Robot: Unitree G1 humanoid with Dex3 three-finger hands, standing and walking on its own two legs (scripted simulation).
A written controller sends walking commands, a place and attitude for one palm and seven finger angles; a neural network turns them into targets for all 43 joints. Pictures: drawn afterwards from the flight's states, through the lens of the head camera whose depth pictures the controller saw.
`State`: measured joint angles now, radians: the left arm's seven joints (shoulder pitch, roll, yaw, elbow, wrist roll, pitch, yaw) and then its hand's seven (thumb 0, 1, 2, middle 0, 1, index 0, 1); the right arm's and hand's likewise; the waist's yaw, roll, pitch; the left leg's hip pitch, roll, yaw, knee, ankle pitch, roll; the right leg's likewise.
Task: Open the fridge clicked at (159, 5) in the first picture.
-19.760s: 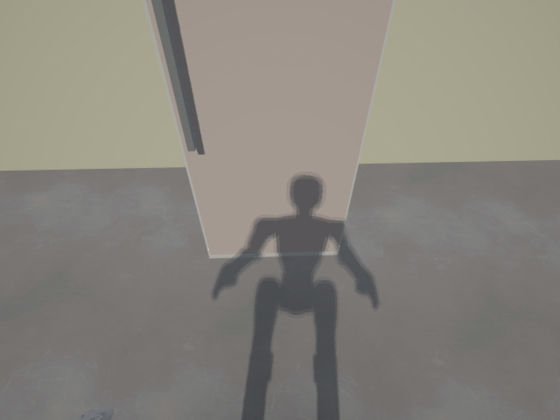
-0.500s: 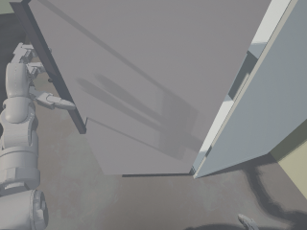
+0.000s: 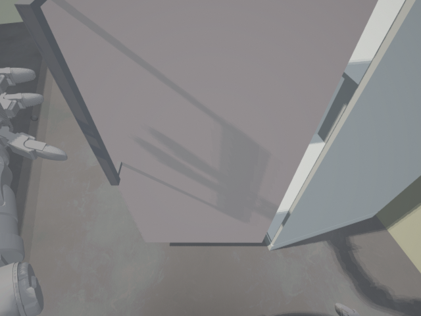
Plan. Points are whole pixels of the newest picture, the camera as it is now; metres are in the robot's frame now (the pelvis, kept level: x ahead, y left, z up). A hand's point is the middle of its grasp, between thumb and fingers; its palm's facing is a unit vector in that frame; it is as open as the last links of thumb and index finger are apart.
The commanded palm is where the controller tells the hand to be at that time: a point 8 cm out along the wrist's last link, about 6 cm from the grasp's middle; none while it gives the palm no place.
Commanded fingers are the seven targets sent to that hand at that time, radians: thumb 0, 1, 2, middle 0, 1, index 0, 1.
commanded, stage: slip the hand off the handle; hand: left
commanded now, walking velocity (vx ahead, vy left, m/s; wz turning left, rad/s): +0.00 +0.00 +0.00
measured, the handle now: (89, 114) +0.45 +0.27 +0.13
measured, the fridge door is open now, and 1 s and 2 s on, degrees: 73 73 73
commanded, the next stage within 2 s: draw the hand back to the body in 0.86 s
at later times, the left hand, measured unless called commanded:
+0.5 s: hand (7, 142) +0.33 +0.34 +0.17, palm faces +0.31 -0.92 -0.22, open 14.7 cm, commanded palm +0.29 +0.37 +0.18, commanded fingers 0.00 -0.55 0.20 -0.25 -1.15 -0.25 -1.15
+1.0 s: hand out of the picture +0.26 +0.32 +0.18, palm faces +0.36 -0.91 -0.22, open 14.7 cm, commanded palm +0.22 +0.36 +0.18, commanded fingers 0.00 -0.55 0.20 -0.25 -1.15 -0.25 -1.15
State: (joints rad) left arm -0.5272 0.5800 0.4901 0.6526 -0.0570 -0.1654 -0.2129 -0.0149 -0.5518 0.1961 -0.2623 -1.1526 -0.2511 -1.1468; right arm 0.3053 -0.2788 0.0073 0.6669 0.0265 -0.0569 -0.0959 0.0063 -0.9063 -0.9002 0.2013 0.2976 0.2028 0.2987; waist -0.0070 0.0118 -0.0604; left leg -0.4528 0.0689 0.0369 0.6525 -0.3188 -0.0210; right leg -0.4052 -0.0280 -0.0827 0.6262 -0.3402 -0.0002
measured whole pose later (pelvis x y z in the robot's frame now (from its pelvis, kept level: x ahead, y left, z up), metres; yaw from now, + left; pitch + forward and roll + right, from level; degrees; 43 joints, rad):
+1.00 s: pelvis -0.02 +0.00 +0.00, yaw +2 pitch +1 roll -1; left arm -0.11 0.46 0.47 0.16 -0.18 -0.08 -0.22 -0.01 -0.55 0.20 -0.26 -1.15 -0.25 -1.15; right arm 0.22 -0.25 0.06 0.64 0.03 -0.16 -0.13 0.01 -0.90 -0.90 0.20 0.30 0.20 0.30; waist 0.07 0.03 -0.05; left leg -0.36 0.05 0.02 0.63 -0.29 -0.01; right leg -0.30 -0.04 -0.10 0.60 -0.32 0.01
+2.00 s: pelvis +0.00 +0.01 +0.02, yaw +0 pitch -4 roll +0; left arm 0.34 0.34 0.36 -0.24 -0.07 -0.08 0.11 0.00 0.26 0.59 -0.23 -0.67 -0.22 -0.67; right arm 0.21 -0.22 0.03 0.69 -0.01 -0.17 -0.10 0.01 -0.90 -0.90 0.20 0.30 0.20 0.30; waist 0.07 0.04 0.01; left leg -0.12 0.03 0.06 0.43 -0.23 -0.01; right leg -0.09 -0.05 -0.07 0.43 -0.26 0.02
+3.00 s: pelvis -0.03 +0.02 +0.01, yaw +1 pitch +0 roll -1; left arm 0.55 0.41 0.38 -0.47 -0.07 -0.13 0.11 0.01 0.89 0.89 -0.22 -0.30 -0.21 -0.30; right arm 0.18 -0.24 0.01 0.55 0.00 0.01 -0.10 0.01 -0.91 -0.90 0.20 0.30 0.20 0.30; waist 0.01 0.03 0.01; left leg -0.28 0.03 0.04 0.50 -0.21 0.01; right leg -0.22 -0.06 -0.08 0.45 -0.22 0.04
